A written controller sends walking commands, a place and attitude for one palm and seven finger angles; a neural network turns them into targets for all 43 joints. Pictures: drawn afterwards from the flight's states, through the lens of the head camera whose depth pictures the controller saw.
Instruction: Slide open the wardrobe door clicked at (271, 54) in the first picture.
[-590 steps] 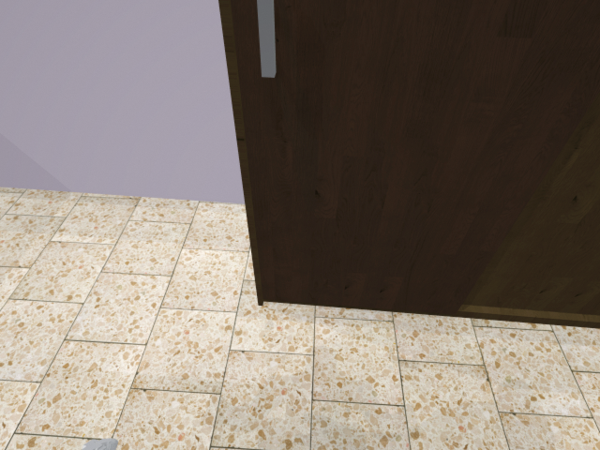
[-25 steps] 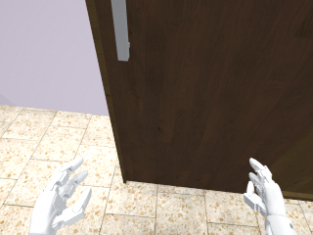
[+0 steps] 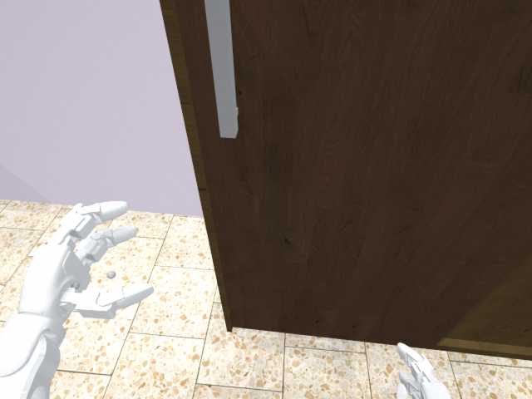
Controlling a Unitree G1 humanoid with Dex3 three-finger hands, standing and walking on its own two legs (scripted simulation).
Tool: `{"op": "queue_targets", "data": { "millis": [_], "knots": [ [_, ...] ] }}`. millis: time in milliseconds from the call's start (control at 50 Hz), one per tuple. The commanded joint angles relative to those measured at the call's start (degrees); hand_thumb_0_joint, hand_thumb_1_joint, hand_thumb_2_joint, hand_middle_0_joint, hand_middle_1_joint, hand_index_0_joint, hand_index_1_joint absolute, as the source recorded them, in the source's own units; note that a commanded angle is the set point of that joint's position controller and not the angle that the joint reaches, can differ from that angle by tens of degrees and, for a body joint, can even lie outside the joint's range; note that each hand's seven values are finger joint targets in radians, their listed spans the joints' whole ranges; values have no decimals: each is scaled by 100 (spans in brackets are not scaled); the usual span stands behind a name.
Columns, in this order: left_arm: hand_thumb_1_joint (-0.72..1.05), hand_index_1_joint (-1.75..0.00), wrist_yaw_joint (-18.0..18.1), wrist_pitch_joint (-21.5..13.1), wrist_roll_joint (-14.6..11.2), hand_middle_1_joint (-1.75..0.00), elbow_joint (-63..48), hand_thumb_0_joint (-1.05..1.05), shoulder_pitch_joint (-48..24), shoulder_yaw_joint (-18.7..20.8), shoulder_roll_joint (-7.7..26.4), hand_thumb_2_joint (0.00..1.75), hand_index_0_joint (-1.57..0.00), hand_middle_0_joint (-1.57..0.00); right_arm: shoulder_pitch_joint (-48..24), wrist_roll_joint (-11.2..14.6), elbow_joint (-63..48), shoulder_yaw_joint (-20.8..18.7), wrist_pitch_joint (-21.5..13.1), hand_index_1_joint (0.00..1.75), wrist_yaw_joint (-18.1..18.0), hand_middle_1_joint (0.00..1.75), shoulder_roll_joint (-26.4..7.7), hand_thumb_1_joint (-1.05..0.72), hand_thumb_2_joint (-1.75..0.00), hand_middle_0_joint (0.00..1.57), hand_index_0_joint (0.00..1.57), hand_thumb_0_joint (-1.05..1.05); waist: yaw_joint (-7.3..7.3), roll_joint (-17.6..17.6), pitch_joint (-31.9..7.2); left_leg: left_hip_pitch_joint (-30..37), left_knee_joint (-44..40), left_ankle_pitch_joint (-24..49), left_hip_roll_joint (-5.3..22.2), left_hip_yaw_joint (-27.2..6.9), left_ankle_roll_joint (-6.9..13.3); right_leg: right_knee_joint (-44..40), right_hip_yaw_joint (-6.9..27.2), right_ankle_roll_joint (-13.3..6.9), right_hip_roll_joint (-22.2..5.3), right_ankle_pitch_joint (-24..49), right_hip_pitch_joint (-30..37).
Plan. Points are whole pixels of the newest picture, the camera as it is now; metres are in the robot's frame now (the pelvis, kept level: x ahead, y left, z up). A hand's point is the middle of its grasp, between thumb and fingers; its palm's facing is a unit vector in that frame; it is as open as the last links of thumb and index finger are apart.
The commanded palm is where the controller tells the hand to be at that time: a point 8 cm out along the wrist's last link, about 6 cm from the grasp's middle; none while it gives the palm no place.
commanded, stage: raise the hand with hooked fingers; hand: left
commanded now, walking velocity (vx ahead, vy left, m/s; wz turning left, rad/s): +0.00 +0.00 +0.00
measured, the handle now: (227, 66) +0.49 +0.11 +0.28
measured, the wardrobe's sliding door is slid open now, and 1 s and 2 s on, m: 0.00 0.00 0.00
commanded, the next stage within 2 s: move the hooked fingers beside the handle in 1.16 s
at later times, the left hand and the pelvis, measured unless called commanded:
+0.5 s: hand (62, 182) +0.26 +0.25 +0.25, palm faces +0.11 -0.98 -0.14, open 13.8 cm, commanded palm +0.22 +0.29 +0.26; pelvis +0.00 -0.02 +0.01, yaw +1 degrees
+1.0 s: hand (52, 155) +0.26 +0.25 +0.28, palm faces +0.10 -0.99 -0.11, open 13.9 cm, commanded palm +0.23 +0.29 +0.29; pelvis -0.02 -0.03 +0.01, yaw +0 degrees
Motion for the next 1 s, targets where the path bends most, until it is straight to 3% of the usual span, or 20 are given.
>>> {"op": "queue_targets", "data": {
  "millis": [0, 20, 80, 180, 200, 240, 300, 320, 380, 440, 480, 500, 580, 640, 700, 780, 860, 880, 940, 980],
  "knots": [
    [-22, -102, -92, -76, -151, -102, -1305, 0, -1574, 605, 1179, 42, -28, -28, -960, 97, -982, -276, -446, 30, -137, 30, -702, -90, -90, 20, 20, 0, 90, 276, -466, -167, -1102, 1913, 52, -461, -260, -463, -10, -250, 323, 848, 1012],
    [-24, -103, -99, -6, -148, -103, -1349, 0, -1673, 689, 1279, 41, -28, -28, -976, 99, -983, -275, -443, 30, -154, 30, -693, -90, -90, 20, 20, 0, 117, 396, -504, -67, -1132, 1999, 49, -475, -262, -485, -7, -258, 323, 907, 1061],
    [-31, -108, -164, 233, -189, -108, -1177, 0, -1891, 933, 1514, 38, -29, -29, -1023, 101, -945, -255, -378, 30, -178, 30, -715, -90, -90, 20, 20, 0, 175, 236, -566, 123, -1195, 2265, 31, -465, -239, -597, 16, -261, 349, 1202, 1283],
    [-43, -115, -343, 701, -257, -115, -1021, 0, -2564, 1122, 1762, 33, -29, -29, -1182, 161, -960, -184, -180, 30, -155, 30, -697, -90, -90, 20, 20, 0, 208, 472, -476, 341, -1353, 2470, 5, -424, -244, -779, 51, -282, 351, 1480, 1482],
    [-45, -117, -389, 804, -257, -117, -992, 0, -2823, 1060, 1738, 32, -30, -30, -1232, 184, -952, -169, -128, 30, -157, 30, -679, -90, -90, 20, 20, 0, 149, 506, -422, 393, -1386, 2444, 6, -384, -222, -827, 58, -274, 331, 1527, 1452],
    [-50, -120, -428, 1035, -256, -120, -720, 0, -3048, 1211, 1906, 30, -30, -30, -1276, 207, -957, -152, -31, 30, -168, 30, -700, -90, -90, 20, 20, 0, 157, 248, -397, 381, -1447, 2370, 8, -403, -184, -885, 42, -260, 344, 1477, 1471],
    [-50, -120, -538, 1323, -266, -120, -620, 0, -3540, 1368, 2184, 30, -30, -30, -1419, 234, -1011, -103, 117, 30, -160, 30, -679, -90, -90, 20, 20, 0, 174, 348, -526, 491, -1503, 2243, -32, -372, -140, -1010, 125, -266, 318, 1434, 1583],
    [-50, -120, -562, 1399, -247, -120, -535, 0, -3699, 1373, 2224, 30, -30, -30, -1444, 244, -1017, -94, 161, 30, -165, 30, -679, -90, -90, 20, 20, 0, 151, 144, -523, 506, -1521, 2303, -20, -391, -135, -1004, 85, -258, 331, 1479, 1595],
    [-50, -120, -654, 1605, -228, -120, -366, 0, -4041, 1470, 2454, 30, -30, -30, -1550, 261, -1039, -60, 253, 30, -144, 30, -664, -90, -90, 20, 20, 0, 191, 266, -574, 593, -1524, 2297, -43, -371, -106, -1087, 145, -271, 329, 1495, 1634],
    [-50, -120, -727, 1726, -204, -120, -203, 0, -4543, 1521, 2635, 30, -30, -30, -1607, 283, -1032, -51, 309, 30, -136, 30, -687, -90, -90, 20, 20, 0, 146, 223, -709, 662, -1578, 2184, -53, -383, -90, -1118, 130, -254, 303, 1378, 1626],
    [-50, -120, -766, 1813, -215, -120, 12, 0, -4621, 1738, 2925, 30, -30, -30, -1680, 281, -1032, -42, 332, 30, -114, 30, -707, -90, -90, 20, 20, 0, 230, 175, -705, 609, -1558, 2170, -65, -383, -60, -1175, 193, -270, 289, 1344, 1708],
    [-50, -120, -809, 1842, -205, -120, 11, 0, -4844, 1715, 2948, 30, -30, -30, -1691, 289, -1025, -39, 355, 30, -107, 30, -730, -90, -90, 20, 20, 0, 183, 221, -827, 636, -1576, 2198, -74, -383, -58, -1151, 183, -265, 262, 1385, 1748],
    [-50, -120, -919, 2056, -191, -120, 542, 0, -5194, 1814, 3241, 30, -30, -30, -1771, 319, -1002, -42, 407, 30, -74, 30, -772, -90, -90, 20, 20, 0, 215, 75, -726, 536, -1546, 2038, -63, -383, -26, -1242, 294, -260, 219, 1193, 1694],
    [-50, -120, -988, 2201, -111, -120, 776, 0, -5774, 1750, 3404, 30, -30, -30, -1820, 361, -992, -54, 431, 30, -66, 30, -838, -90, -90, 20, 20, 0, 165, 155, -734, 538, -1590, 1885, -79, -401, -15, -1236, 278, -255, 192, 976, 1565],
    [-50, -120, -1134, 2333, -145, -120, 1212, 0, -5282, 1521, 3077, 30, -30, -30, -1797, 405, -1034, -80, 521, 30, -13, 30, -874, -90, -90, 20, 20, 0, 159, -77, -704, 400, -1520, 1824, -72, -361, -21, -1198, 366, -249, 156, 925, 1571],
    [-50, -120, -1147, 2278, -211, -120, 794, 0, -5151, 1687, 3220, 30, -30, -30, -1902, 401, -1178, -111, 579, 30, 43, 30, -879, -90, -90, 20, 20, 0, 236, -114, -766, 349, -1480, 1723, -63, -366, -35, -1208, 411, -251, 151, 676, 1574],
    [-50, -120, -933, 2109, -222, -120, 268, 0, -5450, 2006, 3473, 30, -30, -30, -1912, 359, -1213, -129, 526, 30, 3, 30, -853, -90, -90, 20, 20, 0, 247, 216, -974, 491, -1515, 1722, -89, -353, -13, -1174, 378, -252, 175, 643, 1597],
    [-50, -120, -873, 2091, -212, -120, 200, 0, -5389, 2066, 3553, 30, -30, -30, -1914, 344, -1191, -124, 537, 30, 9, 30, -831, -90, -90, 20, 20, 0, 290, 237, -872, 461, -1502, 1754, -63, -348, -20, -1222, 410, -268, 173, 619, 1612],
    [-50, -120, -787, 2101, -151, -120, 334, 0, -5541, 1884, 3346, 30, -30, -30, -1863, 355, -1128, -117, 482, 30, -48, 30, -833, -90, -90, 20, 20, 0, 190, 443, -731, 504, -1568, 1592, -64, -335, -27, -1225, 365, -260, 186, 497, 1435],
    [-50, -120, -772, 2155, -119, -120, 446, 0, -5483, 1752, 3270, 30, -30, -30, -1862, 362, -1107, -106, 467, 30, -62, 30, -823, -90, -90, 20, 20, 0, 202, 323, -566, 450, -1572, 1466, -49, -344, -34, -1301, 401, -259, 185, 331, 1368]
  ]
}}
